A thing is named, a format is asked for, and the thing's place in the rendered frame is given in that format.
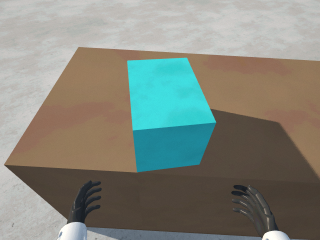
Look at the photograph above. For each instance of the right robot forearm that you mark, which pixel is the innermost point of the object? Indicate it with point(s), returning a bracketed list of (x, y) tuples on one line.
[(275, 235)]

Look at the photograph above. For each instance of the pedestal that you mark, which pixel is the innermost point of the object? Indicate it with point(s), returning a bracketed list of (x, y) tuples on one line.
[(267, 136)]

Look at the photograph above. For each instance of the carton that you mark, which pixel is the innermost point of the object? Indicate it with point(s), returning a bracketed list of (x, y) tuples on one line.
[(171, 120)]

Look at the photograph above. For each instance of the robot right hand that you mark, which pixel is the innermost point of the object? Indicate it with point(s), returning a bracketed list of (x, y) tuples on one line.
[(258, 210)]

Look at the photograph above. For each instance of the left robot forearm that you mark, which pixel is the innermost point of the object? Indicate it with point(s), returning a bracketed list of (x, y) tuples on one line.
[(73, 231)]

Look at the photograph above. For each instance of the robot left hand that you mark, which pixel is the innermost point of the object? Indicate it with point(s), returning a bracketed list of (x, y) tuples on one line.
[(79, 209)]

